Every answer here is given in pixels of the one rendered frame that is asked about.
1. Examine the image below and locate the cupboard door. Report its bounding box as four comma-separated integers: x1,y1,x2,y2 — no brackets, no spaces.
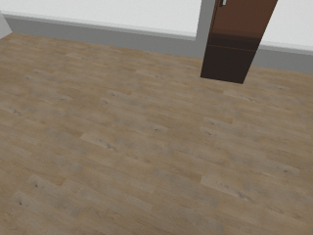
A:
209,0,276,49

